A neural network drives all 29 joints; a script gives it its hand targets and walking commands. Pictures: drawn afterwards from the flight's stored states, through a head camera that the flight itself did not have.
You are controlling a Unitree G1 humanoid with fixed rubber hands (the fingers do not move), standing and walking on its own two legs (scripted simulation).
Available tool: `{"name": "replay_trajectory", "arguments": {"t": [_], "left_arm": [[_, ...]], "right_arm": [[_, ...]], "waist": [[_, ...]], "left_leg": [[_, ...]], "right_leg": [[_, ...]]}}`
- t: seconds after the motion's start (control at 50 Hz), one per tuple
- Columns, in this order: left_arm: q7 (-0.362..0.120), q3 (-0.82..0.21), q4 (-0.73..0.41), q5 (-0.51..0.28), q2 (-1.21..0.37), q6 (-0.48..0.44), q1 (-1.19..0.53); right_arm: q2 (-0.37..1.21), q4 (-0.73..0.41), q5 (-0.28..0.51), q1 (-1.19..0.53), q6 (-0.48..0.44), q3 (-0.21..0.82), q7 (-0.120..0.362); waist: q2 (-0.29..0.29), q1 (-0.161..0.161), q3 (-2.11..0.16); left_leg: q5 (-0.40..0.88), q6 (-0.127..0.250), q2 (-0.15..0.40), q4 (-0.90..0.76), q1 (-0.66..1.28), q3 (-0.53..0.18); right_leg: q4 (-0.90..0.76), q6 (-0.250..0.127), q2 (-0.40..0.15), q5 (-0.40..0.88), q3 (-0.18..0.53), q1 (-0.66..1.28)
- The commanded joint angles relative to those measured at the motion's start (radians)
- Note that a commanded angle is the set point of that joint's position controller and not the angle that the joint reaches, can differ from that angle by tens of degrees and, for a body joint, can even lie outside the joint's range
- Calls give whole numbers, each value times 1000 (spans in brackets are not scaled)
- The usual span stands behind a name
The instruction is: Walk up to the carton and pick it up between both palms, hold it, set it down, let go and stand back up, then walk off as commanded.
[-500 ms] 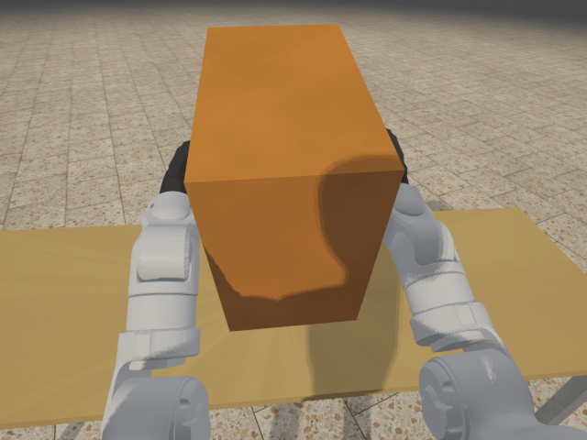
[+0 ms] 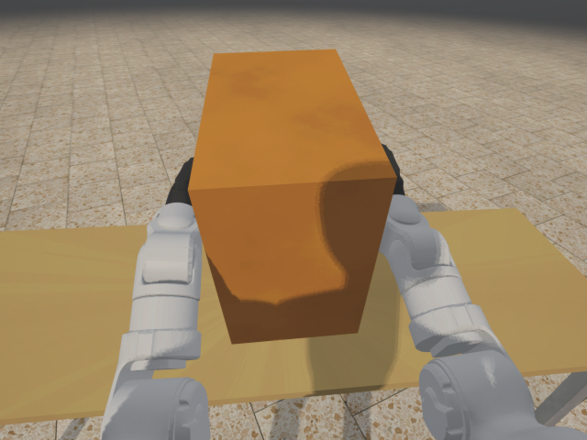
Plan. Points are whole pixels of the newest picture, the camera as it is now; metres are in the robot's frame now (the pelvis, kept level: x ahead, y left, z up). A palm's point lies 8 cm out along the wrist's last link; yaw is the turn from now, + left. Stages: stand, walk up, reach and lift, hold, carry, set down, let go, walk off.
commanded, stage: hold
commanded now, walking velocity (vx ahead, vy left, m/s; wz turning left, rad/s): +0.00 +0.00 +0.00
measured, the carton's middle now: (285, 192) +0.42 +0.01 +0.19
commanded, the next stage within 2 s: set down in 1.80 s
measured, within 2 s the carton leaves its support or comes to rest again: neither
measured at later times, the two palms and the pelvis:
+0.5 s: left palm (183, 201) +0.37 +0.15 +0.21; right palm (387, 190) +0.38 -0.13 +0.21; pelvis +0.01 +0.00 +0.00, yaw +0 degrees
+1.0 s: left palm (182, 203) +0.37 +0.15 +0.21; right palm (388, 191) +0.38 -0.13 +0.21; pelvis +0.00 +0.00 +0.00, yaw +0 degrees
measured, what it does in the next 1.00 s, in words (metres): stands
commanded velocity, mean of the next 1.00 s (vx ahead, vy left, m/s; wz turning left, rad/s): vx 0.00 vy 0.00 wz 0.00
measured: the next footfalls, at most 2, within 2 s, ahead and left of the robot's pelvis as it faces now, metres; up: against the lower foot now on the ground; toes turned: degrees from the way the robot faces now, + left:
none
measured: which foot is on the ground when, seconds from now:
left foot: down 0.00-1.00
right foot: down 0.00-1.00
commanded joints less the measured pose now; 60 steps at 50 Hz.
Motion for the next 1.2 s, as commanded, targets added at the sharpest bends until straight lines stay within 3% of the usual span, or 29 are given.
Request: {"name": "replay_trajectory", "arguments": {"t": [0.0,0.1,0.36,0.76,1.18], "left_arm": [[-91,-456,-202,-204,-685,-129,-851],[-100,-396,-155,-157,-643,-102,-779],[-101,-458,-271,-187,-650,-85,-747],[-120,-417,-208,-162,-636,-78,-755],[-120,-408,-202,-155,-635,-81,-747]], "right_arm": [[617,-277,114,-915,-109,381,126],[589,-222,111,-855,-87,372,117],[594,-356,180,-837,-66,450,84],[586,-287,145,-841,-56,401,97],[582,-277,139,-838,-64,398,102]], "waist": [[86,-48,-422],[62,-40,-330],[74,-51,-421],[72,-50,-360],[69,-45,-357]], "left_leg": [[27,5,-29,-83,270,-24],[9,17,-36,-97,251,-16],[179,-2,-47,-46,307,-24],[70,8,-42,-81,262,-24],[77,10,-41,-81,268,-22]], "right_leg": [[-165,15,27,19,-122,114],[-181,19,22,5,-116,126],[-155,31,34,184,-113,192],[-168,22,24,85,-115,166],[-168,21,25,88,-116,167]]}}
